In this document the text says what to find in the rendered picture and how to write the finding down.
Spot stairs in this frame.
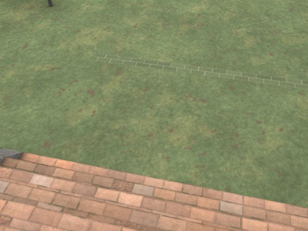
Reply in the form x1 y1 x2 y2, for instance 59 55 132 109
0 152 308 231

